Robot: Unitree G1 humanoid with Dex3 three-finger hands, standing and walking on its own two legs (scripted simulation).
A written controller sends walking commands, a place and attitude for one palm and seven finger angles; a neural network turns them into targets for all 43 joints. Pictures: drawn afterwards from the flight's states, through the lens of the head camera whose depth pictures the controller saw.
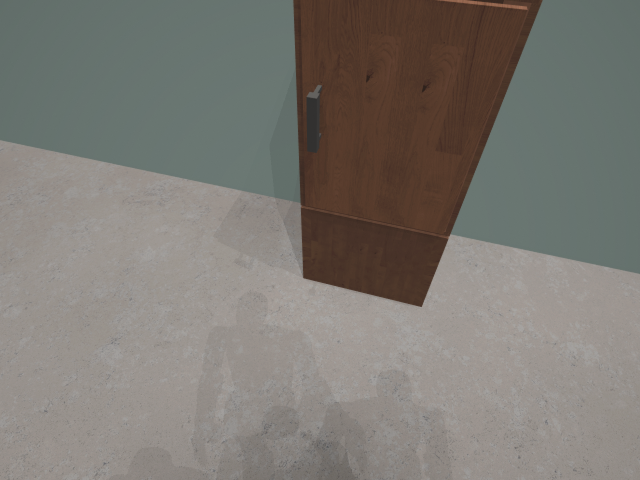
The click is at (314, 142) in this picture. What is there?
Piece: cupboard door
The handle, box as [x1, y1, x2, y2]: [306, 85, 321, 152]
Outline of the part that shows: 321,85 318,85 313,92 309,92 306,97 307,150 316,152 318,148 318,140 320,137 320,133 318,132 319,92 321,89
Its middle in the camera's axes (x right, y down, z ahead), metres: -0.01 -0.29 +0.93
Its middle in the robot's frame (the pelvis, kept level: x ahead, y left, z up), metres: +0.89 +0.05 -0.03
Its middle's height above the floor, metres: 0.75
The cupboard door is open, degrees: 0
